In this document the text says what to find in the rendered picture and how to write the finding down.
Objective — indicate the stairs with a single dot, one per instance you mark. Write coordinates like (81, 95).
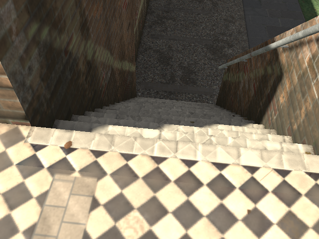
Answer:
(181, 121)

